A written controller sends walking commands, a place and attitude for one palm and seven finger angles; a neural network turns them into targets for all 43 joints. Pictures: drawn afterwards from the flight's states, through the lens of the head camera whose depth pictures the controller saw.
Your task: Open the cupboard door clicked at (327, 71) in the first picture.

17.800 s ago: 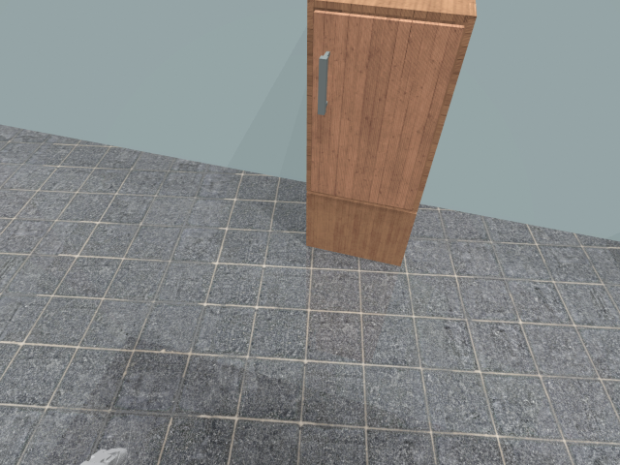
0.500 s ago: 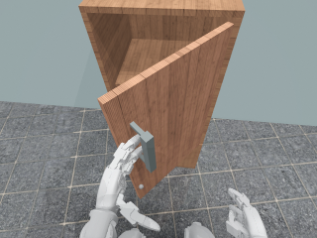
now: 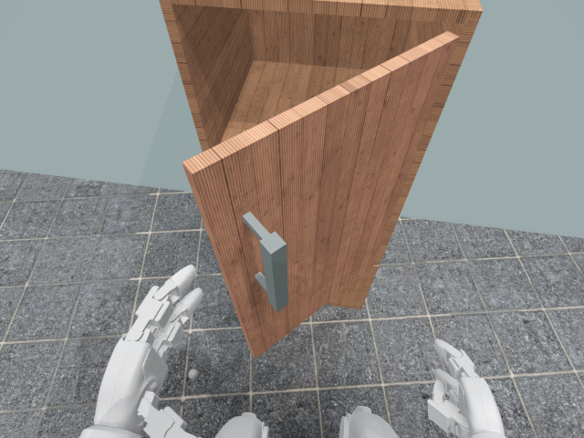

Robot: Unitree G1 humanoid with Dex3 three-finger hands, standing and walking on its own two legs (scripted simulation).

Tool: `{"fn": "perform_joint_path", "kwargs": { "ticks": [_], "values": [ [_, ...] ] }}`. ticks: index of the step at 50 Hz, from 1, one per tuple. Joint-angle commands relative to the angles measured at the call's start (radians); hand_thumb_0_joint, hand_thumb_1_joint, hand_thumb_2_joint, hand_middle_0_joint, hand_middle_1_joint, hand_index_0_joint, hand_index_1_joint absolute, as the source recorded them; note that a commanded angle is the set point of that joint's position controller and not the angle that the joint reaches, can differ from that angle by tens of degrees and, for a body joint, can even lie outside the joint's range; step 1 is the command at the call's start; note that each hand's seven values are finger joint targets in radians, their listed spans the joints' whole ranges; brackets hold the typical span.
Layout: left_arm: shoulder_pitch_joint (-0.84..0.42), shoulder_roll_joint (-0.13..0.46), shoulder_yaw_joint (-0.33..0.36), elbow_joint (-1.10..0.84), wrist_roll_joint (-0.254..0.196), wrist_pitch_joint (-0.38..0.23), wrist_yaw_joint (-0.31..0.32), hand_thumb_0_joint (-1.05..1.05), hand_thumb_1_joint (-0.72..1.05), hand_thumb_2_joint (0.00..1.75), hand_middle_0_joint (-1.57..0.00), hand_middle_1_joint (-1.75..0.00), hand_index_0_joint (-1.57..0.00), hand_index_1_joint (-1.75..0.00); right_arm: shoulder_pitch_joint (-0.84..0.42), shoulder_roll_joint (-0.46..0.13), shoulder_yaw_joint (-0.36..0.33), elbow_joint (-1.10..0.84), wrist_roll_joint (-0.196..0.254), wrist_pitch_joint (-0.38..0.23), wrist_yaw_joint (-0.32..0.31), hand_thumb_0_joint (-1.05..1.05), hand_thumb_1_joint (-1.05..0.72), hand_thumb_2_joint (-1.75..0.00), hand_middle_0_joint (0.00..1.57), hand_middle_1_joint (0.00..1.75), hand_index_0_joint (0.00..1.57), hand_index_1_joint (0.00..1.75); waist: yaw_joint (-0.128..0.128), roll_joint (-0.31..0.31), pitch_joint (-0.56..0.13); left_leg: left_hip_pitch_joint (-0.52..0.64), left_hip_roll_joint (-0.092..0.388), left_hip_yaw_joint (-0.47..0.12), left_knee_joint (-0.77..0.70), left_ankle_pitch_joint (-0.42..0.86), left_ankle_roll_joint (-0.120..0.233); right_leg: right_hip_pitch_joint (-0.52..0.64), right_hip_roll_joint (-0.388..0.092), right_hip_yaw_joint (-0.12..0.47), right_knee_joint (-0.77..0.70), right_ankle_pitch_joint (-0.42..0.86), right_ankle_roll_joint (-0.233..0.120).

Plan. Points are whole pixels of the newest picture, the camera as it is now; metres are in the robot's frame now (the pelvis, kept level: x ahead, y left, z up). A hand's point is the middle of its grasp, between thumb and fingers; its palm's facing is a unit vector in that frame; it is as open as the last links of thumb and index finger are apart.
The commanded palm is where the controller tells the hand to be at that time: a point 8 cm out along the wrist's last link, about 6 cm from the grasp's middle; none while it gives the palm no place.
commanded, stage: slide the hand sideways off the handle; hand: left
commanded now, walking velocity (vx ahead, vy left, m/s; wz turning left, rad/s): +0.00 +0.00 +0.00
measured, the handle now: (266, 265) +0.32 +0.06 +0.08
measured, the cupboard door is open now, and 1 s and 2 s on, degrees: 47 47 47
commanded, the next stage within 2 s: draw the hand back to the body in 0.02 s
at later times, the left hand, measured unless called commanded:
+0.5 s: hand (139, 376) +0.17 +0.16 +0.13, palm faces -0.10 -0.99 -0.06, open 16.3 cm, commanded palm +0.14 +0.22 +0.14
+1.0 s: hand (24, 320) +0.20 +0.24 +0.19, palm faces +0.30 -0.87 -0.38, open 12.9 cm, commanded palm +0.15 +0.28 +0.21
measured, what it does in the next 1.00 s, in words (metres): rises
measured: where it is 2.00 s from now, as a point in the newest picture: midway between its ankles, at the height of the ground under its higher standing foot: outside the picture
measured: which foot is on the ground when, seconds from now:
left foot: down 0.00-1.00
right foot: down 0.00-1.00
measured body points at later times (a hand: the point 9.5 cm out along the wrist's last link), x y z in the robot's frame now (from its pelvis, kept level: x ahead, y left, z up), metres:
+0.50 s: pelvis +0.00 +0.03 +0.02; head +0.01 +0.02 +0.47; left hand +0.17 +0.21 +0.13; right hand +0.18 -0.19 -0.03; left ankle -0.02 +0.12 -0.65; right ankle +0.03 -0.10 -0.65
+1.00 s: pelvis +0.02 +0.02 +0.07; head +0.01 +0.01 +0.52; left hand +0.18 +0.28 +0.21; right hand +0.19 -0.19 -0.01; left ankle -0.02 +0.12 -0.65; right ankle +0.03 -0.10 -0.65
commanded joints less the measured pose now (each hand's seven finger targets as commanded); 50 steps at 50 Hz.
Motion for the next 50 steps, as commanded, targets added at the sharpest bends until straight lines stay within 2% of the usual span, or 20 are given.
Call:
{"fn": "perform_joint_path", "kwargs": {
  "ticks": [1,5,9,10,11,14,15,19,21,25,26,31,32,33,35,39,40,44,45,50],
  "values": [
    [0.018,0.048,-0.011,-0.257,-0.034,-0.079,-0.053,0.00,-0.50,0.30,-0.15,-0.30,-0.15,-0.30,-0.044,-0.103,-0.044,-0.171,0.006,-0.072,-0.013,0.00,-0.90,-0.90,0.20,0.30,0.20,0.30,-0.029,-0.038,-0.195,-0.009,-0.043,-0.001,-0.134,0.307,0.018,0.286,0.018,0.108,-0.164,0.267,0.014],
    [0.035,0.037,-0.034,-0.257,-0.035,-0.068,-0.052,0.00,-0.50,0.30,-0.15,-0.30,-0.15,-0.30,-0.048,-0.106,-0.044,-0.178,0.007,-0.079,-0.014,0.00,-0.90,-0.90,0.20,0.30,0.20,0.30,-0.028,-0.038,-0.167,-0.003,-0.039,-0.012,-0.142,0.297,0.017,0.237,0.030,0.077,-0.148,0.218,0.008],
    [0.042,0.089,0.004,-0.358,-0.009,-0.045,0.002,0.00,-0.50,0.30,-0.15,-0.30,-0.15,-0.30,-0.041,-0.104,-0.043,-0.210,0.010,-0.069,-0.012,0.00,-0.90,-0.90,0.20,0.30,0.20,0.30,-0.003,0.015,-0.189,0.051,-0.037,-0.020,-0.196,0.282,0.011,0.242,0.033,0.051,-0.146,0.173,0.002],
    [0.040,0.119,0.030,-0.366,0.003,-0.030,0.022,0.00,-0.50,0.30,-0.15,-0.30,-0.15,-0.30,-0.042,-0.104,-0.042,-0.211,0.010,-0.062,-0.013,0.00,-0.90,-0.90,0.20,0.30,0.20,0.30,0.001,0.003,-0.187,0.058,-0.033,-0.023,-0.208,0.284,0.012,0.251,0.038,0.046,-0.149,0.170,0.001],
    [0.047,0.098,0.017,-0.388,0.003,-0.018,0.033,0.00,-0.50,0.30,-0.15,-0.30,-0.15,-0.30,-0.040,-0.097,-0.038,-0.220,0.013,-0.060,-0.013,0.00,-0.90,-0.90,0.20,0.30,0.20,0.30,0.001,0.026,-0.183,0.074,-0.035,-0.021,-0.221,0.284,0.013,0.260,0.036,0.047,-0.161,0.173,0.002],
    [0.057,0.092,0.031,-0.376,-0.008,0.021,0.049,0.00,-0.50,0.30,-0.15,-0.30,-0.15,-0.30,-0.032,-0.095,-0.031,-0.221,0.023,-0.050,-0.018,0.00,-0.90,-0.90,0.20,0.30,0.20,0.30,-0.011,-0.026,-0.133,0.082,-0.029,-0.025,-0.254,0.252,0.012,0.272,0.042,0.039,-0.202,0.145,0.008],
    [0.061,0.097,0.048,-0.362,-0.014,0.034,0.048,0.00,-0.50,0.30,-0.15,-0.30,-0.15,-0.30,-0.039,-0.098,-0.029,-0.218,0.024,-0.050,-0.022,0.00,-0.90,-0.90,0.20,0.30,0.20,0.30,-0.007,-0.040,-0.129,0.078,-0.026,-0.029,-0.265,0.241,0.012,0.285,0.043,0.039,-0.215,0.128,0.007],
    [0.039,0.092,0.028,-0.374,-0.031,0.069,0.017,0.00,-0.50,0.30,-0.15,-0.30,-0.15,-0.30,-0.040,-0.111,-0.016,-0.213,0.030,-0.068,-0.029,0.00,-0.90,-0.90,0.20,0.30,0.20,0.30,-0.024,-0.025,-0.067,0.110,-0.021,-0.036,-0.307,0.188,0.011,0.277,0.044,0.030,-0.255,0.075,0.013],
    [0.048,0.119,0.060,-0.373,-0.038,0.087,0.003,0.00,-0.50,0.30,-0.15,-0.30,-0.15,-0.30,-0.043,-0.112,-0.014,-0.206,0.029,-0.077,-0.034,0.00,-0.90,-0.90,0.20,0.30,0.20,0.30,-0.017,-0.043,-0.061,0.119,-0.019,-0.037,-0.319,0.201,0.013,0.305,0.042,0.032,-0.271,0.086,0.012],
    [0.054,0.171,0.138,-0.385,-0.051,0.108,-0.006,0.00,-0.50,0.30,-0.15,-0.30,-0.15,-0.30,-0.050,-0.112,-0.010,-0.190,0.033,-0.089,-0.036,0.00,-0.90,-0.90,0.20,0.30,0.20,0.30,0.003,0.008,-0.048,0.153,-0.015,-0.038,-0.350,0.224,0.008,0.340,0.044,0.028,-0.285,0.102,0.006],
    [0.051,0.162,0.138,-0.415,-0.058,0.108,-0.007,0.00,-0.50,0.30,-0.15,-0.30,-0.15,-0.30,-0.049,-0.108,-0.007,-0.194,0.034,-0.095,-0.036,0.00,-0.90,-0.90,0.20,0.30,0.20,0.30,0.004,0.024,-0.056,0.170,-0.016,-0.037,-0.358,0.247,0.006,0.352,0.044,0.022,-0.283,0.128,0.008],
    [0.019,0.182,0.192,-0.435,-0.101,0.117,-0.020,0.00,-0.32,0.37,-0.16,-0.30,-0.16,-0.30,-0.053,-0.111,-0.003,-0.164,0.042,-0.124,-0.036,0.00,-0.90,-0.90,0.20,0.30,0.20,0.30,0.002,0.041,-0.044,0.218,-0.012,-0.039,-0.384,0.294,-0.002,0.388,0.051,0.015,-0.314,0.178,0.010],
    [0.042,0.307,0.225,-0.502,0.047,0.167,0.118,0.00,-0.29,0.39,-0.16,-0.30,-0.16,-0.30,-0.035,-0.099,-0.011,-0.171,0.024,-0.107,-0.068,0.00,-0.90,-0.90,0.20,0.30,0.20,0.30,0.054,0.065,-0.070,0.227,0.011,-0.024,-0.446,0.307,0.003,0.459,0.026,0.074,-0.352,0.188,-0.002],
    [0.098,0.223,0.193,-0.484,0.062,0.207,0.178,0.00,-0.26,0.40,-0.16,-0.30,-0.16,-0.30,-0.022,-0.081,-0.004,-0.166,0.019,-0.100,-0.076,0.00,-0.90,-0.90,0.20,0.30,0.20,0.30,0.030,0.057,-0.023,0.234,0.006,-0.020,-0.457,0.308,0.000,0.454,0.025,0.063,-0.375,0.187,0.000],
    [0.089,0.187,0.172,-0.458,0.082,0.243,0.223,0.00,-0.18,0.43,-0.16,-0.30,-0.16,-0.30,-0.025,-0.086,-0.003,-0.143,0.015,-0.096,-0.077,0.00,-0.90,-0.90,0.20,0.30,0.20,0.30,0.022,0.034,0.017,0.245,0.010,-0.019,-0.466,0.341,0.001,0.475,0.022,0.059,-0.402,0.215,0.002],
    [0.048,0.233,0.220,-0.430,0.109,0.258,0.273,0.00,-0.05,0.50,-0.17,-0.30,-0.17,-0.30,-0.043,-0.093,-0.003,-0.108,0.011,-0.089,-0.086,0.00,-0.90,-0.90,0.20,0.30,0.20,0.30,0.019,-0.009,0.038,0.324,0.013,-0.004,-0.503,0.365,0.010,0.526,0.019,0.059,-0.463,0.245,0.008],
    [0.035,0.255,0.242,-0.422,0.114,0.258,0.283,0.00,-0.01,0.51,-0.17,-0.30,-0.17,-0.30,-0.053,-0.098,-0.003,-0.098,0.010,-0.092,-0.091,0.00,-0.90,-0.90,0.20,0.30,0.20,0.30,0.024,-0.005,0.036,0.340,0.011,-0.003,-0.516,0.372,0.012,0.549,0.018,0.060,-0.477,0.252,0.006],
    [-0.026,0.264,0.258,-0.444,0.122,0.247,0.301,0.00,0.13,0.57,-0.17,-0.30,-0.17,-0.30,-0.067,-0.096,0.007,-0.066,0.004,-0.112,-0.092,0.00,-0.90,-0.90,0.20,0.30,0.20,0.30,0.027,0.036,0.041,0.418,0.012,-0.010,-0.579,0.412,0.009,0.598,0.014,0.056,-0.516,0.269,0.009],
    [-0.041,0.287,0.282,-0.442,0.125,0.246,0.307,0.00,0.17,0.58,-0.17,-0.30,-0.17,-0.30,-0.075,-0.102,0.007,-0.056,0.004,-0.119,-0.094,0.00,-0.90,-0.90,0.20,0.30,0.20,0.30,0.033,0.025,0.036,0.435,0.015,-0.015,-0.592,0.436,0.008,0.617,0.015,0.055,-0.526,0.283,0.007],
    [-0.052,0.310,0.346,-0.411,0.120,0.238,0.312,0.00,0.34,0.66,-0.18,-0.30,-0.18,-0.30,-0.102,-0.101,0.006,-0.007,-0.002,-0.138,-0.089,0.00,-0.90,-0.90,0.20,0.30,0.20,0.30,0.046,0.034,0.044,0.506,0.016,-0.004,-0.649,0.540,0.002,0.700,0.013,0.054,-0.577,0.365,0.008]
  ]
}}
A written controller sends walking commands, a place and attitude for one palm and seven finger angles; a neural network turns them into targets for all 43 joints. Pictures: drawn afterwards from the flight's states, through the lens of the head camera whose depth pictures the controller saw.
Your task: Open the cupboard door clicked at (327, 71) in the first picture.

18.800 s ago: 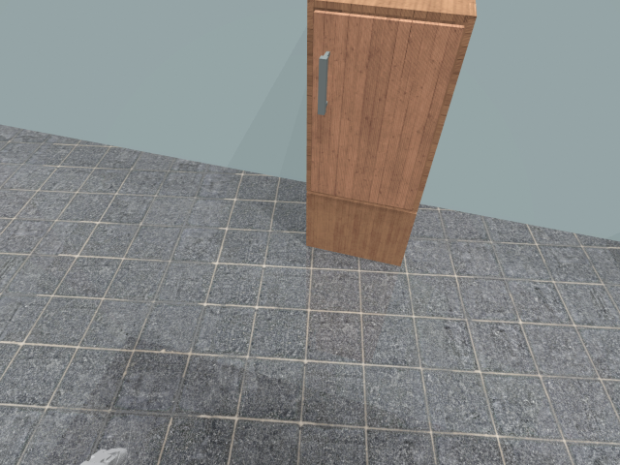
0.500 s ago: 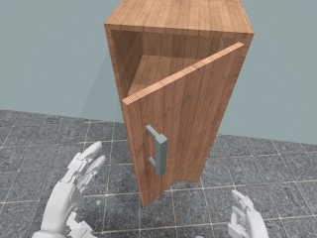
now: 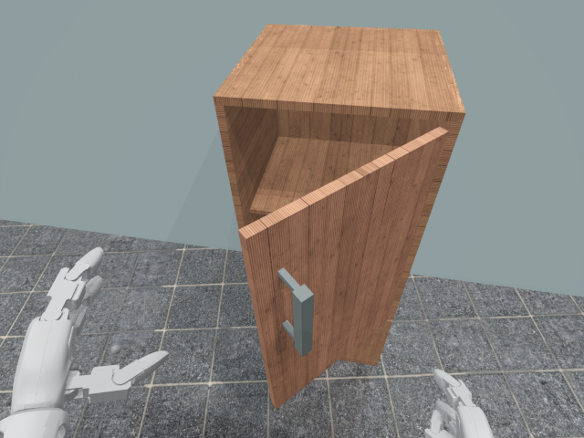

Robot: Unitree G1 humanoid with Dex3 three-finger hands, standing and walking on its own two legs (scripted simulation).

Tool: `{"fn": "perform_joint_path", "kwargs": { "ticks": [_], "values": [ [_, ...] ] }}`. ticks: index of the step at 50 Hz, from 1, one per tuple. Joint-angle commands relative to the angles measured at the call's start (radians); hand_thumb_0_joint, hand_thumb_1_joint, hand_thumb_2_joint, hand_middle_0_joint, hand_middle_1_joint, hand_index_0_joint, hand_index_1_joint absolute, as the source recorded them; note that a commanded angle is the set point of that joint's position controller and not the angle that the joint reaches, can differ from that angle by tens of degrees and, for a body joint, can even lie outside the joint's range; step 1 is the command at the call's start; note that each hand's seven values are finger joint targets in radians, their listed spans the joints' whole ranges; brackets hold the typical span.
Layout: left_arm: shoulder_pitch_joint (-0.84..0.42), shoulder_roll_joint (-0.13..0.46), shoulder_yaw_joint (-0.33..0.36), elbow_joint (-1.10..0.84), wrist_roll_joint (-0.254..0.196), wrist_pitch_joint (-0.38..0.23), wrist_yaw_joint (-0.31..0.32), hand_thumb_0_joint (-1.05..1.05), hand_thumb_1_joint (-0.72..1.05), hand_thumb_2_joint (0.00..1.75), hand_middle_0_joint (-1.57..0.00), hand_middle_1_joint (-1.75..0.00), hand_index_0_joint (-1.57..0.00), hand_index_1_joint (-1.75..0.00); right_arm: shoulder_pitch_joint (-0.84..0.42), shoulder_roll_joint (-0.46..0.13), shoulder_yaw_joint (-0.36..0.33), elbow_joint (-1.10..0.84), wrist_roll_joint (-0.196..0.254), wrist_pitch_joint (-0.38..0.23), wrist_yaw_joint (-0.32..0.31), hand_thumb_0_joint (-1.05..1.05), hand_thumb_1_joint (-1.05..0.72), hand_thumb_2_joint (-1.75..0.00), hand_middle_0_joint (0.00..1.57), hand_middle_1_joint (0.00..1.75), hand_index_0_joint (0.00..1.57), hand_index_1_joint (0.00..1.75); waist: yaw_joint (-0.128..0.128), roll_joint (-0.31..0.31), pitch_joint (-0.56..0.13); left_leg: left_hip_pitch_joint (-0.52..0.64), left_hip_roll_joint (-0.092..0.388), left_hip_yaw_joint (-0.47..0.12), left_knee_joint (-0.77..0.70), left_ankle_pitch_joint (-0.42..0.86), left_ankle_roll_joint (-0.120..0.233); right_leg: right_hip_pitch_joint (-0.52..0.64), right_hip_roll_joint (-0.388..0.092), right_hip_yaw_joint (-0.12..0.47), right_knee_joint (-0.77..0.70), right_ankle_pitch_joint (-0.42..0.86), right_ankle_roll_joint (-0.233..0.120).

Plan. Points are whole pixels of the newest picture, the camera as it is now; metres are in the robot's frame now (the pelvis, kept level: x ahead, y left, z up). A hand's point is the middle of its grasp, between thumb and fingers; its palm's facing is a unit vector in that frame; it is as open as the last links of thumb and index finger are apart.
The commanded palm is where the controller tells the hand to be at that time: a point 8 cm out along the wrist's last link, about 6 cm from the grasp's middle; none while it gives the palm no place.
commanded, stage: draw the hand back to the body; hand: left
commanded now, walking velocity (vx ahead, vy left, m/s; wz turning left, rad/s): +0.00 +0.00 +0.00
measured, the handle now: (294, 313) +0.30 +0.04 +0.01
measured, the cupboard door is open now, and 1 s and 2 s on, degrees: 47 47 47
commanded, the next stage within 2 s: step back with the hand held close in 0.70 s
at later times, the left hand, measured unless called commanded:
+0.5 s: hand (71, 301) +0.19 +0.24 +0.18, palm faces +0.46 -0.79 -0.40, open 7.7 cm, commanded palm +0.14 +0.28 +0.19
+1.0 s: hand (70, 305) +0.19 +0.25 +0.17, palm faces +0.41 -0.79 -0.46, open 7.4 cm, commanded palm +0.14 +0.28 +0.19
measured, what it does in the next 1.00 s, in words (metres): stands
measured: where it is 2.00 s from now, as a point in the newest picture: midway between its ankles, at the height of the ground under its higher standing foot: outside the picture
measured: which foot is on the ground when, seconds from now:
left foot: down 0.00-1.00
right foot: down 0.00-1.00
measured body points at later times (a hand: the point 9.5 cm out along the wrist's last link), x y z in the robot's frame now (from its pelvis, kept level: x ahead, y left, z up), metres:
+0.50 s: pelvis +0.00 -0.02 +0.02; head -0.01 -0.04 +0.47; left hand +0.16 +0.28 +0.20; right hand +0.19 -0.24 -0.06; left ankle -0.04 +0.09 -0.72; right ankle +0.02 -0.13 -0.72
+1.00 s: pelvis -0.02 -0.01 +0.02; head -0.01 -0.03 +0.47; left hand +0.17 +0.29 +0.20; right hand +0.17 -0.25 -0.06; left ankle -0.04 +0.09 -0.72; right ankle +0.02 -0.13 -0.72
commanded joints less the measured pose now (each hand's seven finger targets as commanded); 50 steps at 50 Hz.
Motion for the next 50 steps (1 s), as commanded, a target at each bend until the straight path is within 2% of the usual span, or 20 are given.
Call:
{"fn": "perform_joint_path", "kwargs": {
  "ticks": [1,6,10,16,18,20,21,25,29,30,35,39,40,41,42,43,44,45,47,50],
  "values": [
    [-0.065,0.154,0.153,-0.200,-0.002,-0.086,0.025,0.00,0.37,0.68,-0.18,-0.30,-0.18,-0.30,-0.133,-0.099,-0.049,-0.131,-0.005,-0.077,-0.007,0.00,-0.90,-0.90,0.20,0.30,0.20,0.30,0.000,-0.011,-0.024,-0.008,0.033,-0.030,-0.198,0.392,-0.033,0.182,0.008,0.028,-0.126,0.216,-0.032],
    [-0.097,0.171,0.215,-0.143,-0.014,-0.096,0.018,0.00,0.55,0.75,-0.19,-0.30,-0.19,-0.30,-0.164,-0.102,-0.057,-0.098,-0.008,-0.068,0.002,0.00,-0.90,-0.90,0.20,0.30,0.20,0.30,0.006,-0.063,0.003,0.037,0.038,-0.017,-0.249,0.404,-0.028,0.233,0.011,0.032,-0.181,0.250,-0.029],
    [-0.177,0.205,0.263,-0.153,-0.015,-0.113,0.018,0.00,0.69,0.81,-0.19,-0.30,-0.19,-0.30,-0.186,-0.106,-0.058,-0.075,-0.009,-0.065,0.006,0.00,-0.90,-0.90,0.20,0.30,0.20,0.30,0.010,0.012,0.017,0.071,0.034,-0.012,-0.282,0.401,-0.027,0.260,0.011,0.039,-0.219,0.249,-0.034],
    [-0.238,0.249,0.334,-0.160,-0.023,-0.128,0.021,0.00,0.90,0.90,-0.20,-0.30,-0.20,-0.30,-0.200,-0.104,-0.066,-0.051,-0.012,-0.067,0.010,0.00,-0.90,-0.90,0.20,0.30,0.20,0.30,0.014,0.026,0.002,0.125,0.032,-0.001,-0.311,0.429,-0.023,0.298,0.013,0.048,-0.251,0.287,-0.033],
    [-0.200,0.189,0.288,-0.097,-0.027,-0.124,0.009,0.00,0.90,0.90,-0.20,-0.30,-0.20,-0.30,-0.202,-0.104,-0.069,-0.046,-0.011,-0.061,0.017,0.00,-0.90,-0.90,0.20,0.30,0.20,0.30,0.009,-0.031,0.033,0.128,0.036,0.003,-0.318,0.427,-0.019,0.287,0.016,0.045,-0.266,0.284,-0.027],
    [-0.194,0.169,0.268,-0.069,-0.028,-0.122,0.000,0.00,0.90,0.90,-0.20,-0.30,-0.20,-0.30,-0.205,-0.111,-0.073,-0.040,-0.010,-0.054,0.022,0.00,-0.90,-0.90,0.20,0.30,0.20,0.30,0.008,-0.024,0.048,0.129,0.038,0.002,-0.326,0.430,-0.018,0.289,0.015,0.043,-0.274,0.283,-0.028],
    [-0.190,0.170,0.265,-0.058,-0.030,-0.121,-0.002,0.00,0.90,0.90,-0.20,-0.30,-0.20,-0.30,-0.208,-0.112,-0.074,-0.040,-0.009,-0.048,0.024,0.00,-0.90,-0.90,0.20,0.30,0.20,0.30,0.008,-0.042,0.062,0.129,0.039,0.003,-0.332,0.423,-0.015,0.286,0.016,0.044,-0.278,0.282,-0.025],
    [-0.220,0.215,0.296,-0.088,-0.027,-0.130,-0.001,0.00,0.90,0.90,-0.20,-0.30,-0.20,-0.30,-0.223,-0.113,-0.080,-0.041,-0.012,-0.041,0.022,0.00,-0.90,-0.90,0.20,0.30,0.20,0.30,0.016,-0.052,0.025,0.142,0.032,0.005,-0.335,0.393,-0.009,0.314,0.016,0.054,-0.291,0.273,-0.027],
    [-0.224,0.230,0.313,-0.140,-0.025,-0.141,0.004,0.00,0.90,0.90,-0.20,-0.30,-0.20,-0.30,-0.229,-0.101,-0.077,-0.040,-0.016,-0.050,0.021,0.00,-0.90,-0.90,0.20,0.30,0.20,0.30,0.020,-0.005,-0.023,0.163,0.024,0.011,-0.334,0.410,-0.009,0.341,0.012,0.064,-0.293,0.301,-0.028],
    [-0.234,0.242,0.318,-0.146,-0.022,-0.139,0.005,0.00,0.90,0.90,-0.20,-0.30,-0.20,-0.30,-0.234,-0.104,-0.076,-0.038,-0.016,-0.051,0.019,0.00,-0.90,-0.90,0.20,0.30,0.20,0.30,0.022,0.038,-0.015,0.161,0.022,0.009,-0.335,0.407,-0.012,0.343,0.012,0.068,-0.297,0.298,-0.032],
    [-0.246,0.219,0.295,-0.114,-0.022,-0.139,0.004,0.00,0.90,0.90,-0.20,-0.30,-0.20,-0.30,-0.233,-0.101,-0.077,-0.029,-0.014,-0.056,0.018,0.00,-0.90,-0.90,0.20,0.30,0.20,0.30,0.012,0.013,0.051,0.157,0.025,0.009,-0.347,0.355,-0.013,0.304,0.016,0.067,-0.327,0.237,-0.030],
    [-0.225,0.204,0.292,-0.069,-0.026,-0.140,0.001,0.00,0.90,0.90,-0.20,-0.30,-0.20,-0.30,-0.236,-0.100,-0.080,-0.025,-0.013,-0.052,0.020,0.00,-0.90,-0.90,0.20,0.30,0.20,0.30,0.015,-0.048,0.061,0.157,0.027,0.011,-0.352,0.336,-0.006,0.296,0.019,0.067,-0.336,0.209,-0.024],
    [-0.227,0.198,0.286,-0.051,-0.026,-0.137,-0.002,0.00,0.90,0.90,-0.20,-0.30,-0.20,-0.30,-0.239,-0.102,-0.080,-0.023,-0.013,-0.050,0.020,0.00,-0.90,-0.90,0.20,0.30,0.20,0.30,0.015,-0.032,0.076,0.153,0.027,0.007,-0.356,0.329,-0.007,0.294,0.018,0.067,-0.341,0.200,-0.027],
    [-0.317,0.230,0.301,-0.106,-0.026,-0.146,0.002,0.00,0.90,0.90,-0.20,-0.30,-0.20,-0.30,-0.243,-0.104,-0.080,-0.023,-0.011,-0.051,0.020,0.00,-0.90,-0.90,0.20,0.30,0.20,0.30,0.008,-0.020,0.047,0.166,0.025,0.009,-0.356,0.326,-0.006,0.301,0.016,0.073,-0.340,0.200,-0.025],
    [-0.372,0.340,0.426,-0.110,-0.018,-0.186,0.010,0.00,0.90,0.90,-0.20,-0.30,-0.20,-0.30,-0.211,-0.121,-0.079,-0.055,-0.003,-0.032,0.019,0.00,-0.90,-0.90,0.20,0.30,0.20,0.30,-0.039,-0.073,0.127,0.092,0.039,-0.005,-0.323,0.243,0.007,0.184,-0.027,0.186,-0.399,0.225,-0.027],
    [-0.257,0.261,0.370,-0.028,-0.016,-0.189,-0.002,0.00,0.90,0.90,-0.20,-0.30,-0.20,-0.30,-0.204,-0.114,-0.086,-0.038,-0.010,-0.015,0.021,0.00,-0.90,-0.90,0.20,0.30,0.20,0.30,-0.043,-0.124,0.091,0.114,0.033,-0.014,-0.293,0.244,0.009,0.184,-0.049,0.188,-0.411,0.224,-0.029],
    [-0.213,0.246,0.351,-0.019,-0.015,-0.183,-0.007,0.00,0.90,0.90,-0.20,-0.30,-0.20,-0.30,-0.216,-0.117,-0.089,-0.044,-0.012,-0.002,0.026,0.00,-0.90,-0.90,0.20,0.30,0.20,0.30,-0.042,-0.137,0.081,0.131,0.031,-0.008,-0.284,0.263,0.008,0.175,-0.056,0.194,-0.419,0.245,-0.030],
    [-0.220,0.244,0.345,-0.054,-0.011,-0.194,-0.009,0.00,0.90,0.90,-0.20,-0.30,-0.20,-0.30,-0.224,-0.123,-0.090,-0.050,-0.014,0.005,0.027,0.00,-0.90,-0.90,0.20,0.30,0.20,0.30,-0.043,-0.061,0.064,0.124,0.030,-0.005,-0.290,0.291,0.005,0.189,-0.061,0.182,-0.400,0.294,-0.035],
    [-0.170,0.234,0.334,-0.079,-0.010,-0.204,-0.006,0.00,0.90,0.90,-0.20,-0.30,-0.20,-0.30,-0.224,-0.128,-0.092,-0.057,-0.019,0.015,0.026,0.00,-0.90,-0.90,0.20,0.30,0.20,0.30,-0.045,-0.017,-0.001,0.117,0.041,-0.003,-0.306,0.343,-0.001,0.230,-0.057,0.160,-0.348,0.375,-0.032],
    [-0.128,0.253,0.350,-0.139,-0.011,-0.206,0.003,0.00,0.90,0.90,-0.20,-0.30,-0.20,-0.30,-0.224,-0.135,-0.099,-0.077,-0.017,0.031,0.023,0.00,-0.90,-0.90,0.20,0.30,0.20,0.30,-0.041,-0.001,-0.082,0.096,0.053,-0.017,-0.315,0.444,-0.009,0.299,-0.048,0.125,-0.277,0.487,-0.026]
  ]
}}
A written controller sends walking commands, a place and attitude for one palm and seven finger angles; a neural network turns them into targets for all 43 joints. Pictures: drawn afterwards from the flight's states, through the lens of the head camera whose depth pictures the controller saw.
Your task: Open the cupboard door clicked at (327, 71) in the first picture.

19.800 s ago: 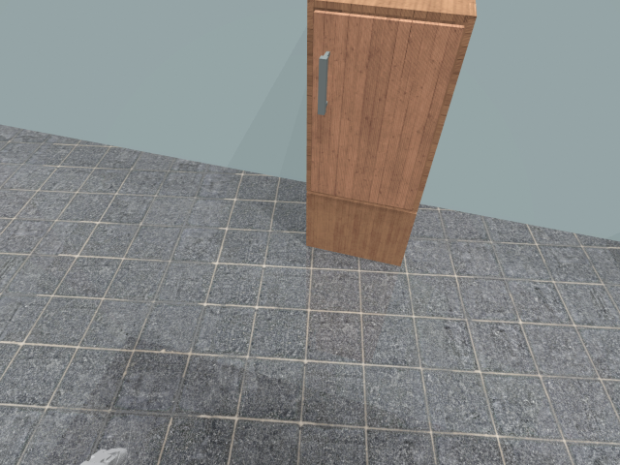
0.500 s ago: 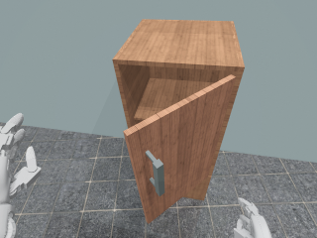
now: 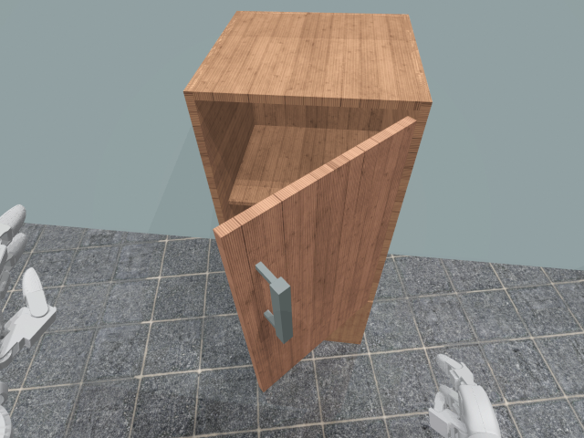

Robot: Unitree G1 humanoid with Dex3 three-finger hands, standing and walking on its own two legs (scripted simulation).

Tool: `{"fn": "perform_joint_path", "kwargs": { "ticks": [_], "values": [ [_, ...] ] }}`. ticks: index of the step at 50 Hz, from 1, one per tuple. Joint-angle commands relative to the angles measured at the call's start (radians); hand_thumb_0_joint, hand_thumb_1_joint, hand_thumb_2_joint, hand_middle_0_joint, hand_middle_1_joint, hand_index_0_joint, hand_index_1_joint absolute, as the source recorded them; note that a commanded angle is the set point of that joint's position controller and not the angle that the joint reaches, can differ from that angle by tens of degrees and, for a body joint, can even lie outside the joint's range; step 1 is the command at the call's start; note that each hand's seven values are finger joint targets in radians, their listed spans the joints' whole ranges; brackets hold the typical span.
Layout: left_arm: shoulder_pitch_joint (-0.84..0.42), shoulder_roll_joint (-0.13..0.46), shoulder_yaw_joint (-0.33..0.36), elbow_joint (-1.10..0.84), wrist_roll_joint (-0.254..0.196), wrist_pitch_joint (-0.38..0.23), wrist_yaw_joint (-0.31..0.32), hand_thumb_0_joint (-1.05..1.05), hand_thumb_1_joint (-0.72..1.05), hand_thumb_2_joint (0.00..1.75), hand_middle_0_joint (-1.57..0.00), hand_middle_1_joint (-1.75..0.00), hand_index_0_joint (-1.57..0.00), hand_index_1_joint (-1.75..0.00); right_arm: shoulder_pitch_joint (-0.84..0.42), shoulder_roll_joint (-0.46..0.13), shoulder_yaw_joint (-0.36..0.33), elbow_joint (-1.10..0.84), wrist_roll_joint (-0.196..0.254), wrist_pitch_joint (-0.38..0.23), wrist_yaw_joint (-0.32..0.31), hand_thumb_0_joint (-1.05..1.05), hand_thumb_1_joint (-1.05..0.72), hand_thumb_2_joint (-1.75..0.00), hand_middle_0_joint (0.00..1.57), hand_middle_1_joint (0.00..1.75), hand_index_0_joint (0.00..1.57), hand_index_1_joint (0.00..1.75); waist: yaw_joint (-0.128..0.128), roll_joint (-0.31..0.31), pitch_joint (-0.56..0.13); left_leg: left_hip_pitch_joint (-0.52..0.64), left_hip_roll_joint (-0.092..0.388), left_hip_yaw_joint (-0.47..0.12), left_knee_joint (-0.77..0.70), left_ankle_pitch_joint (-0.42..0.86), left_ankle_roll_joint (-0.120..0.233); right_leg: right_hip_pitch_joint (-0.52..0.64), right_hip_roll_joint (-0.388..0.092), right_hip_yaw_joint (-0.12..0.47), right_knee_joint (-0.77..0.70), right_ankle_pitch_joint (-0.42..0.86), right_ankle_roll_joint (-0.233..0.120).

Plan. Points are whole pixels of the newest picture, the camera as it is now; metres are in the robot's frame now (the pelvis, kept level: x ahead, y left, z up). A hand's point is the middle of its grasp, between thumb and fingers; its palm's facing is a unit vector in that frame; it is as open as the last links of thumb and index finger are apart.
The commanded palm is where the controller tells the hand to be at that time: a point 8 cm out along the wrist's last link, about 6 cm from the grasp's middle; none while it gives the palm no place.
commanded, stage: step back with the hand held close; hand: left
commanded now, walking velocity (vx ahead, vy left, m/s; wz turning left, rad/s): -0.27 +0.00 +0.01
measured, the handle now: (274, 304) +0.31 +0.06 -0.01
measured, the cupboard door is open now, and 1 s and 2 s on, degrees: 47 47 47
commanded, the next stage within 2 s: stop stepping back and stand still in 1.20 s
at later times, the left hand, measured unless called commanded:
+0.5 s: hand out of the picture +0.12 +0.29 +0.15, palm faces +0.48 -0.75 -0.45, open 7.4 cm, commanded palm +0.06 +0.32 +0.17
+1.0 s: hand out of the picture +0.03 +0.29 +0.15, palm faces +0.55 -0.68 -0.49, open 7.4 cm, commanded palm -0.05 +0.33 +0.17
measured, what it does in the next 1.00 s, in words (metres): shifts its weight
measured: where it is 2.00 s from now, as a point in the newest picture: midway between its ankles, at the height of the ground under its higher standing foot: outside the picture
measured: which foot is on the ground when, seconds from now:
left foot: down 0.00-1.00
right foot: down 0.00-1.00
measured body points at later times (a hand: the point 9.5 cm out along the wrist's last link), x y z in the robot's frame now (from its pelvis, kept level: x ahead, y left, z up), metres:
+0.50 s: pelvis -0.08 +0.02 -0.02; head -0.07 +0.03 +0.43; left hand +0.09 +0.33 +0.17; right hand +0.10 -0.21 -0.09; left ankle -0.03 +0.11 -0.74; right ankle +0.04 -0.11 -0.74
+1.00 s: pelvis -0.15 +0.01 -0.05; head -0.11 +0.02 +0.40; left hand +0.00 +0.32 +0.18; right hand +0.06 -0.22 -0.12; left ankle -0.03 +0.11 -0.73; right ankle +0.03 -0.10 -0.74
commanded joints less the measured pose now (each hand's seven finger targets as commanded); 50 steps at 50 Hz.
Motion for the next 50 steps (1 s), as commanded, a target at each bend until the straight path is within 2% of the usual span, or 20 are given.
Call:
{"fn": "perform_joint_path", "kwargs": {
  "ticks": [1,4,5,9,10,15,19,24,25,27,31,35,37,40,43,46,47,48,49,50],
  "values": [
    [0.028,0.223,0.129,-0.270,0.000,-0.076,0.027,0.00,0.90,0.90,-0.20,-0.30,-0.20,-0.30,-0.094,-0.117,-0.059,-0.175,0.000,-0.025,-0.016,0.00,-0.90,-0.90,0.20,0.30,0.20,0.30,-0.013,-0.008,-0.203,-0.066,0.032,-0.053,-0.047,0.320,0.009,0.159,-0.084,0.099,0.043,0.336,-0.003],
    [0.071,0.246,0.165,-0.298,-0.003,-0.076,0.036,0.00,0.90,0.90,-0.20,-0.30,-0.20,-0.30,-0.091,-0.112,-0.068,-0.194,0.005,-0.004,-0.017,0.00,-0.90,-0.90,0.20,0.30,0.20,0.30,-0.015,-0.045,-0.231,-0.108,0.037,-0.056,-0.032,0.329,0.007,0.175,-0.085,0.104,0.079,0.389,0.000],
    [0.076,0.263,0.183,-0.307,-0.004,-0.077,0.040,0.00,0.90,0.90,-0.20,-0.30,-0.20,-0.30,-0.098,-0.112,-0.070,-0.195,0.007,0.001,-0.019,0.00,-0.90,-0.90,0.20,0.30,0.20,0.30,-0.012,-0.027,-0.232,-0.126,0.037,-0.066,-0.037,0.333,0.005,0.181,-0.085,0.098,0.093,0.390,-0.002],
    [0.099,0.238,0.175,-0.296,-0.002,-0.079,0.043,0.00,0.90,0.90,-0.20,-0.30,-0.20,-0.30,-0.094,-0.112,-0.075,-0.209,0.011,0.013,-0.022,0.00,-0.90,-0.90,0.20,0.30,0.20,0.30,-0.017,-0.020,-0.177,-0.212,0.057,-0.078,-0.062,0.261,0.016,0.158,-0.065,0.092,0.131,0.324,0.010],
    [0.092,0.237,0.172,-0.300,0.001,-0.080,0.044,0.00,0.90,0.90,-0.20,-0.30,-0.20,-0.30,-0.101,-0.120,-0.076,-0.209,0.009,0.013,-0.024,0.00,-0.90,-0.90,0.20,0.30,0.20,0.30,-0.015,0.028,-0.166,-0.246,0.064,-0.088,-0.080,0.231,0.024,0.170,-0.060,0.089,0.149,0.304,0.013],
    [0.046,0.211,0.153,-0.283,0.021,-0.087,0.049,0.00,0.90,0.90,-0.20,-0.30,-0.20,-0.30,-0.088,-0.128,-0.075,-0.214,0.010,-0.001,-0.026,0.00,-0.90,-0.90,0.20,0.30,0.20,0.30,-0.017,0.036,-0.080,-0.479,0.098,-0.116,-0.143,-0.110,0.070,0.219,-0.044,0.098,0.225,0.156,0.026],
    [-0.020,0.205,0.143,-0.296,0.045,-0.106,0.054,0.00,0.90,0.90,-0.20,-0.30,-0.20,-0.30,-0.063,-0.135,-0.075,-0.217,0.008,-0.019,-0.027,0.00,-0.90,-0.90,0.20,0.30,0.20,0.30,-0.028,-0.006,-0.030,-0.600,0.102,-0.137,-0.126,-0.364,0.097,0.192,-0.052,0.138,0.233,-0.003,0.024],
    [-0.086,0.220,0.154,-0.335,0.055,-0.129,0.062,0.00,0.90,0.90,-0.20,-0.30,-0.20,-0.30,-0.042,-0.132,-0.075,-0.212,0.003,-0.042,-0.027,0.00,-0.90,-0.90,0.20,0.30,0.20,0.30,-0.036,-0.049,-0.022,-0.571,0.071,-0.139,-0.030,-0.443,0.093,0.063,-0.081,0.204,0.150,-0.238,0.006],
    [-0.093,0.230,0.162,-0.344,0.056,-0.133,0.065,0.00,0.90,0.90,-0.20,-0.30,-0.20,-0.30,-0.045,-0.136,-0.075,-0.209,0.000,-0.045,-0.029,0.00,-0.90,-0.90,0.20,0.30,0.20,0.30,-0.036,-0.026,-0.018,-0.555,0.069,-0.146,-0.028,-0.443,0.091,0.036,-0.082,0.206,0.137,-0.265,0.002],
    [-0.076,0.229,0.168,-0.351,0.051,-0.144,0.069,0.00,0.90,0.90,-0.20,-0.30,-0.20,-0.30,-0.040,-0.126,-0.070,-0.207,0.000,-0.055,-0.028,0.00,-0.90,-0.90,0.20,0.30,0.20,0.30,-0.037,-0.017,-0.034,-0.546,0.071,-0.158,-0.037,-0.428,0.089,0.027,-0.073,0.198,0.163,-0.246,0.004],
    [0.000,0.240,0.198,-0.365,0.039,-0.161,0.072,0.00,0.90,0.90,-0.20,-0.30,-0.20,-0.30,-0.038,-0.117,-0.071,-0.204,0.002,-0.061,-0.022,0.00,-0.90,-0.90,0.20,0.30,0.20,0.30,-0.035,0.015,-0.092,-0.533,0.068,-0.164,-0.036,-0.367,0.082,0.061,-0.061,0.198,0.217,-0.097,-0.001],
    [0.003,0.231,0.222,-0.331,0.054,-0.176,0.068,0.00,0.90,0.90,-0.20,-0.30,-0.20,-0.30,-0.041,-0.133,-0.085,-0.202,0.003,-0.068,-0.019,0.00,-0.90,-0.90,0.20,0.30,0.20,0.30,-0.034,0.023,-0.068,-0.727,0.109,-0.182,-0.055,-0.518,0.114,0.162,-0.033,0.222,0.316,-0.105,0.011],
    [-0.024,0.222,0.218,-0.332,0.055,-0.175,0.066,0.00,0.90,0.90,-0.20,-0.30,-0.20,-0.30,-0.035,-0.135,-0.087,-0.198,0.002,-0.070,-0.019,0.00,-0.90,-0.90,0.20,0.30,0.20,0.30,-0.039,-0.007,-0.049,-0.757,0.116,-0.183,-0.046,-0.544,0.116,0.141,-0.025,0.228,0.353,-0.115,0.011],
    [-0.035,0.240,0.234,-0.328,0.056,-0.183,0.065,0.00,0.90,0.90,-0.20,-0.30,-0.20,-0.30,-0.047,-0.132,-0.095,-0.187,0.000,-0.077,-0.021,0.00,-0.90,-0.90,0.20,0.30,0.20,0.30,-0.041,-0.025,-0.048,-0.717,0.101,-0.164,0.019,-0.528,0.112,0.060,-0.036,0.281,0.345,-0.107,-0.004],
    [-0.028,0.244,0.237,-0.371,0.043,-0.189,0.059,0.00,0.90,0.90,-0.20,-0.30,-0.20,-0.30,-0.033,-0.121,-0.097,-0.183,0.000,-0.080,-0.010,0.00,-0.90,-0.90,0.20,0.30,0.20,0.30,-0.047,-0.095,-0.073,-0.598,0.059,-0.122,0.130,-0.500,0.089,-0.085,-0.082,0.365,0.266,-0.184,-0.028],
    [-0.039,0.248,0.235,-0.407,0.033,-0.192,0.063,0.00,0.90,0.90,-0.20,-0.30,-0.20,-0.30,-0.025,-0.114,-0.095,-0.167,-0.008,-0.074,-0.010,0.00,-0.90,-0.90,0.20,0.30,0.20,0.30,-0.057,-0.123,-0.092,-0.498,0.055,-0.123,0.161,-0.481,0.078,-0.211,-0.095,0.369,0.229,-0.308,-0.035],
    [-0.036,0.239,0.231,-0.412,0.030,-0.193,0.065,0.00,0.90,0.90,-0.20,-0.30,-0.20,-0.30,-0.022,-0.113,-0.095,-0.163,-0.010,-0.073,-0.010,0.00,-0.90,-0.90,0.20,0.30,0.20,0.30,-0.060,-0.108,-0.100,-0.495,0.069,-0.137,0.138,-0.483,0.085,-0.220,-0.079,0.349,0.263,-0.324,-0.029],
    [-0.038,0.233,0.231,-0.422,0.028,-0.194,0.066,0.00,0.90,0.90,-0.20,-0.30,-0.20,-0.30,-0.024,-0.118,-0.097,-0.158,-0.011,-0.073,-0.012,0.00,-0.90,-0.90,0.20,0.30,0.20,0.30,-0.064,-0.048,-0.110,-0.522,0.102,-0.160,0.096,-0.511,0.102,-0.212,-0.045,0.309,0.351,-0.349,-0.017],
    [-0.046,0.224,0.232,-0.439,0.029,-0.196,0.066,0.00,0.90,0.90,-0.20,-0.30,-0.20,-0.30,-0.030,-0.122,-0.099,-0.153,-0.014,-0.076,-0.014,0.00,-0.90,-0.90,0.20,0.30,0.20,0.30,-0.063,0.068,-0.124,-0.594,0.170,-0.213,0.006,-0.557,0.133,-0.164,0.013,0.237,0.530,-0.347,0.001],
    [-0.059,0.245,0.262,-0.460,0.031,-0.203,0.073,0.00,0.90,0.90,-0.20,-0.30,-0.20,-0.30,-0.063,-0.116,-0.105,-0.150,-0.019,-0.091,-0.025,0.00,-0.90,-0.90,0.20,0.30,0.20,0.30,-0.046,0.202,-0.141,-0.694,0.274,-0.291,-0.111,-0.559,0.174,-0.056,0.067,0.146,0.753,-0.291,0.026]
  ]
}}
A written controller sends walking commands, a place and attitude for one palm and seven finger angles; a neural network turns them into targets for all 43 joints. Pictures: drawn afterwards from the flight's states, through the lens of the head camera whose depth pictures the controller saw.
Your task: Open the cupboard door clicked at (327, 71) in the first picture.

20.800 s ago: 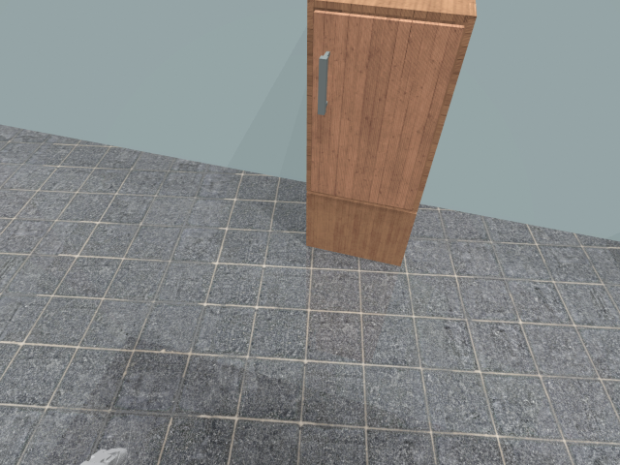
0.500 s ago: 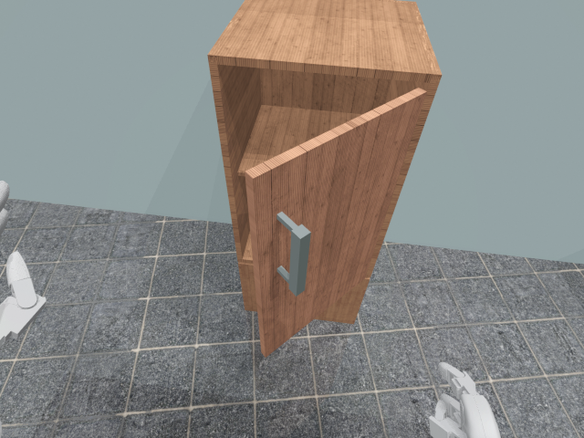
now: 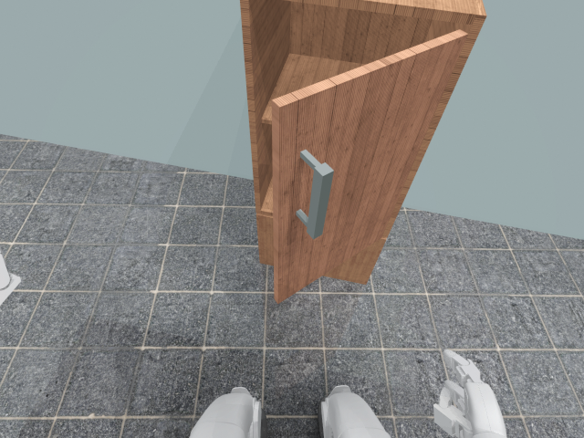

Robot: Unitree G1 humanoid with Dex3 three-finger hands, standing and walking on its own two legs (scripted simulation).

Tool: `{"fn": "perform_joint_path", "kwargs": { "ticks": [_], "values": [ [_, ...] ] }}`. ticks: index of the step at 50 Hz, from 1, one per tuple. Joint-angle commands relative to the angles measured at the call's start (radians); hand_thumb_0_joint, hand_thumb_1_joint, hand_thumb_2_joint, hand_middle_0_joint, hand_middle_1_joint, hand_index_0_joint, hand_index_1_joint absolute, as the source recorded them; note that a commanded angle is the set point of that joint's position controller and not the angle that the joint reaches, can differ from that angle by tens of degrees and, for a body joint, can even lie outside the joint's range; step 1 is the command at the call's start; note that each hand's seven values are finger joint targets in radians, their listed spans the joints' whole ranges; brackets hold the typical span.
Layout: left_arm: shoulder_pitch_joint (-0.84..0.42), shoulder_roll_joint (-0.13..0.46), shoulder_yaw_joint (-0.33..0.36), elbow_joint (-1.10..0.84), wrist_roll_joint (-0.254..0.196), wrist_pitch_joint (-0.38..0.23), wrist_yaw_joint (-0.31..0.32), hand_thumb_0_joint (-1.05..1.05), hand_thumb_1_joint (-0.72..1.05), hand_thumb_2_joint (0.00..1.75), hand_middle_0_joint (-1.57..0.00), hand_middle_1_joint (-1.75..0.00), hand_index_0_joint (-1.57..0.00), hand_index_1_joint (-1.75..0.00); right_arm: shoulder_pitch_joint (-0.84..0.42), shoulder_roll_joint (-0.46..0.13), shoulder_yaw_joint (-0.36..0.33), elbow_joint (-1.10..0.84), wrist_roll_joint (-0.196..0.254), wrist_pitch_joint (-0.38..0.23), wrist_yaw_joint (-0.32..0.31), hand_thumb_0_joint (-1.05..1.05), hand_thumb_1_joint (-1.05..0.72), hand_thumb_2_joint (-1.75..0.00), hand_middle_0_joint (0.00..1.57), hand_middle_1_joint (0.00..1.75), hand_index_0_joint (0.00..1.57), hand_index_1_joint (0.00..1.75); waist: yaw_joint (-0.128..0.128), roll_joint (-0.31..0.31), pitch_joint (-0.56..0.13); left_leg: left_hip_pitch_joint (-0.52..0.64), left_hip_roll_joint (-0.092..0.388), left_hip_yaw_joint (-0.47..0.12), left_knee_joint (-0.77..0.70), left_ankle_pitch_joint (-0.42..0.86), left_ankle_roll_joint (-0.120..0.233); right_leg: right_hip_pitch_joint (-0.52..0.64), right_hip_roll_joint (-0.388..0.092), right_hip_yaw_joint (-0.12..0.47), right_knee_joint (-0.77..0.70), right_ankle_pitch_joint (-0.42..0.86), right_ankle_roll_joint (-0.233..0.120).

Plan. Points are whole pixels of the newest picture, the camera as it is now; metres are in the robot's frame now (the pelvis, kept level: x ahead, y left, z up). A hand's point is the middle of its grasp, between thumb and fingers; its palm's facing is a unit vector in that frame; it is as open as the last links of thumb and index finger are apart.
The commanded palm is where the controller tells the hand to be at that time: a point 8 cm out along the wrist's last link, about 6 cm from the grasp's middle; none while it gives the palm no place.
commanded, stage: step back with the hand held close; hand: left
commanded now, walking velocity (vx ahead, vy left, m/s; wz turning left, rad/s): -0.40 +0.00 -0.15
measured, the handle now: (311, 196) +0.46 -0.01 +0.04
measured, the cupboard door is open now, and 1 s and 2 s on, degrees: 47 47 47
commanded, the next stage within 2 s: stop stepping back and stand still in 0.20 s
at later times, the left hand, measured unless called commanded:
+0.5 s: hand (25, 335) +0.17 +0.22 +0.20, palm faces +0.24 -0.83 -0.50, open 7.4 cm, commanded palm +0.09 +0.28 +0.22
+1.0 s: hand out of the picture +0.09 +0.24 +0.22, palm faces +0.33 -0.85 -0.41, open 7.4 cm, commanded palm +0.03 +0.29 +0.22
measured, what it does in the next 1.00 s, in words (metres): walks backwards: right foot, then left foot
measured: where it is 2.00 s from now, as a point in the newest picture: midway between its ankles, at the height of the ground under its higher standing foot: outside the picture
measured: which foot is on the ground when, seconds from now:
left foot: down 0.00-0.20, up 0.22-0.48, down 0.50-1.00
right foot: down 0.00-0.00, up 0.02-0.16, down 0.18-0.88, up 0.90-1.00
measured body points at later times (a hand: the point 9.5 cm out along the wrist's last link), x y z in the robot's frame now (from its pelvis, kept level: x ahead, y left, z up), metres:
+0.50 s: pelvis -0.08 +0.00 +0.04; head -0.03 +0.01 +0.49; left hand +0.15 +0.26 +0.23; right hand +0.08 -0.27 -0.02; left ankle -0.17 +0.12 -0.69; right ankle -0.05 -0.12 -0.70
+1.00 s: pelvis -0.15 +0.01 +0.04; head -0.17 +0.04 +0.49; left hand +0.07 +0.28 +0.24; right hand -0.06 -0.23 -0.04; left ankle -0.13 +0.12 -0.70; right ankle -0.16 -0.09 -0.62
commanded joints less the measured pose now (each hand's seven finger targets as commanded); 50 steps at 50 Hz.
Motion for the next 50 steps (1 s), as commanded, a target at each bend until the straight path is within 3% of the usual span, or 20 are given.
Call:
{"fn": "perform_joint_path", "kwargs": {
  "ticks": [1,3,8,9,10,11,13,17,20,23,26,28,33,35,38,42,44,45,47,50],
  "values": [
    [-0.062,0.226,0.166,-0.260,-0.021,-0.073,0.039,0.00,0.90,0.90,-0.20,-0.30,-0.20,-0.30,-0.061,-0.105,-0.061,-0.109,-0.012,-0.087,-0.028,0.00,-0.90,-0.90,0.20,0.30,0.20,0.30,-0.007,0.297,-0.250,-0.233,0.395,-0.402,-0.569,-0.248,0.130,0.362,0.082,-0.062,0.505,-0.227,0.012],
    [-0.052,0.252,0.192,-0.291,-0.051,-0.083,0.042,0.00,0.90,0.90,-0.20,-0.30,-0.20,-0.30,-0.040,-0.095,-0.077,-0.088,-0.001,-0.120,-0.019,0.00,-0.90,-0.90,0.20,0.30,0.20,0.30,0.005,0.172,-0.314,0.053,0.411,-0.313,-0.481,0.037,0.098,0.222,0.050,-0.042,0.460,-0.302,0.006],
    [-0.030,0.175,0.108,-0.114,-0.056,-0.047,0.017,0.00,0.90,0.90,-0.20,-0.30,-0.20,-0.30,-0.088,-0.093,-0.061,-0.083,0.000,-0.104,0.007,0.00,-0.90,-0.90,0.20,0.30,0.20,0.30,0.010,0.181,-0.113,-0.014,0.340,-0.138,-0.372,-0.125,-0.039,0.287,-0.042,-0.042,-0.132,-0.318,-0.058],
    [-0.088,0.173,0.071,-0.096,-0.044,-0.048,0.004,0.00,0.90,0.90,-0.20,-0.30,-0.20,-0.30,-0.088,-0.087,-0.062,-0.074,0.011,-0.102,0.017,0.00,-0.90,-0.90,0.20,0.30,0.20,0.30,0.017,0.001,-0.085,0.043,0.200,-0.043,-0.145,-0.146,-0.106,0.169,-0.113,0.129,-0.353,-0.317,-0.106],
    [-0.169,0.200,0.043,-0.113,-0.026,-0.062,0.007,0.00,0.90,0.90,-0.20,-0.30,-0.20,-0.30,-0.077,-0.058,-0.064,-0.064,0.016,-0.105,0.022,0.00,-0.90,-0.90,0.20,0.30,0.20,0.30,0.012,-0.282,-0.077,0.094,0.052,-0.026,0.234,-0.108,-0.154,-0.018,-0.341,0.529,-0.631,-0.304,-0.177],
    [-0.231,0.227,0.027,-0.060,-0.032,-0.064,0.016,0.00,0.90,0.90,-0.20,-0.30,-0.20,-0.30,-0.109,-0.068,-0.043,-0.037,0.000,-0.115,0.025,0.00,-0.90,-0.90,0.20,0.30,0.20,0.30,0.019,-0.265,-0.046,0.029,0.024,-0.110,0.480,-0.093,-0.152,-0.021,-0.415,0.553,-0.682,-0.051,-0.189],
    [-0.172,0.224,0.020,-0.082,-0.017,-0.033,0.016,0.00,0.90,0.90,-0.20,-0.30,-0.20,-0.30,-0.114,-0.055,-0.041,-0.065,0.015,-0.112,0.022,0.00,-0.90,-0.90,0.20,0.30,0.20,0.30,0.014,-0.256,-0.175,-0.005,0.015,-0.155,0.460,-0.025,-0.141,0.227,-0.282,0.344,-0.473,0.392,-0.074],
    [-0.012,0.192,0.026,-0.074,-0.020,-0.040,0.032,0.00,0.90,0.90,-0.20,-0.30,-0.20,-0.30,-0.121,-0.032,0.002,-0.076,0.003,-0.063,-0.004,0.00,-0.90,-0.90,0.20,0.30,0.20,0.30,0.010,-0.014,-0.249,0.055,0.008,-0.076,0.200,-0.028,-0.127,0.460,-0.227,0.183,-0.353,0.665,-0.145],
    [0.062,0.222,0.068,-0.114,-0.021,-0.035,0.050,0.00,0.90,0.90,-0.20,-0.30,-0.20,-0.30,-0.093,-0.050,0.005,-0.098,0.006,-0.064,-0.011,0.00,-0.90,-0.90,0.20,0.30,0.20,0.30,0.014,-0.050,-0.349,0.142,-0.008,-0.055,-0.136,-0.034,-0.088,0.638,-0.209,0.164,-0.339,0.685,-0.143],
    [0.094,0.241,0.111,-0.209,-0.028,-0.020,0.046,0.00,0.90,0.90,-0.20,-0.30,-0.20,-0.30,-0.028,-0.082,-0.010,-0.132,0.013,-0.046,-0.012,0.00,-0.90,-0.90,0.20,0.30,0.20,0.30,-0.014,-0.021,-0.412,0.357,0.011,-0.055,-0.530,0.262,-0.074,0.648,-0.118,0.090,-0.291,0.545,-0.077],
    [0.171,0.283,0.167,-0.258,-0.032,-0.025,0.023,0.00,0.90,0.90,-0.20,-0.30,-0.20,-0.30,-0.029,-0.111,-0.045,-0.173,0.031,-0.047,0.013,0.00,-0.90,-0.90,0.20,0.30,0.20,0.30,0.022,0.248,-0.387,0.711,0.265,-0.211,-0.414,1.189,-0.063,0.229,0.008,-0.054,-0.101,0.016,-0.033],
    [0.211,0.290,0.199,-0.212,-0.039,-0.024,0.003,0.00,0.90,0.90,-0.20,-0.30,-0.20,-0.30,-0.011,-0.090,-0.047,-0.148,0.019,-0.058,0.032,0.00,-0.90,-0.90,0.20,0.30,0.20,0.30,-0.003,0.347,-0.319,0.723,0.229,-0.146,-0.353,1.337,-0.103,0.132,0.048,-0.185,-0.111,-0.093,-0.021],
    [0.123,0.201,0.076,-0.180,-0.042,-0.013,-0.013,0.00,0.90,0.90,-0.20,-0.30,-0.20,-0.30,-0.010,-0.136,-0.031,-0.112,0.016,-0.073,0.037,0.00,-0.90,-0.90,0.20,0.30,0.20,0.30,-0.011,0.213,-0.186,0.305,0.213,-0.101,-0.279,0.807,-0.072,0.513,0.042,-0.198,-0.293,0.113,-0.060],
    [0.121,0.201,0.065,-0.082,-0.045,0.002,-0.006,0.00,0.90,0.90,-0.20,-0.30,-0.20,-0.30,-0.024,-0.142,-0.032,-0.108,0.025,-0.063,0.029,0.00,-0.90,-0.90,0.20,0.30,0.20,0.30,-0.007,0.066,-0.176,0.108,0.114,-0.082,-0.143,0.275,-0.051,0.595,-0.094,0.044,-0.325,0.204,-0.128],
    [0.009,0.210,0.054,-0.047,-0.032,-0.007,0.009,0.00,0.90,0.90,-0.20,-0.30,-0.20,-0.30,-0.011,-0.124,-0.041,-0.093,0.020,-0.040,0.018,0.00,-0.90,-0.90,0.20,0.30,0.20,0.30,-0.006,-0.118,-0.147,0.161,0.053,-0.129,0.102,-0.171,-0.049,0.292,-0.289,0.374,-0.619,-0.463,-0.195],
    [-0.093,0.206,0.017,-0.103,-0.027,0.001,0.014,0.00,0.90,0.90,-0.20,-0.30,-0.20,-0.30,-0.010,-0.094,0.009,-0.081,0.001,-0.029,-0.003,0.00,-0.90,-0.90,0.20,0.30,0.20,0.30,-0.046,0.069,-0.140,0.448,0.037,-0.089,-0.292,-0.049,-0.033,0.014,-0.134,0.031,-0.416,-0.547,-0.108],
    [-0.137,0.202,0.016,-0.209,-0.007,-0.018,0.025,0.00,0.90,0.90,-0.20,-0.30,-0.20,-0.30,-0.028,-0.136,0.002,-0.103,-0.010,-0.062,-0.011,0.00,-0.90,-0.90,0.20,0.30,0.20,0.30,-0.024,0.523,-0.064,0.223,0.368,-0.639,-0.772,-0.625,0.101,0.023,0.082,-0.167,0.243,-0.336,-0.022],
    [-0.180,0.268,0.055,-0.240,0.012,-0.030,0.033,0.00,0.90,0.90,-0.20,-0.30,-0.20,-0.30,-0.039,-0.095,-0.005,-0.113,-0.013,-0.075,-0.012,0.00,-0.90,-0.90,0.20,0.30,0.20,0.30,-0.017,0.423,-0.040,0.083,0.431,-0.694,-0.805,-0.552,0.159,0.083,0.037,-0.091,0.471,-0.227,-0.023],
    [-0.102,0.240,0.050,-0.179,0.008,-0.022,0.023,0.00,0.90,0.90,-0.20,-0.30,-0.20,-0.30,-0.035,-0.082,-0.011,-0.081,-0.001,-0.097,0.005,0.00,-0.90,-0.90,0.20,0.30,0.20,0.30,-0.006,0.157,-0.052,0.178,0.369,-0.535,-0.687,-0.279,0.153,0.022,-0.021,-0.063,0.488,-0.163,-0.016],
    [0.030,0.187,0.028,-0.094,-0.002,0.004,0.023,0.00,0.90,0.90,-0.20,-0.30,-0.20,-0.30,-0.023,-0.093,-0.010,-0.055,0.012,-0.113,0.006,0.00,-0.90,-0.90,0.20,0.30,0.20,0.30,0.012,0.215,-0.061,0.224,0.258,-0.281,-0.630,-0.112,0.087,0.121,-0.033,-0.174,0.195,-0.118,-0.008]
  ]
}}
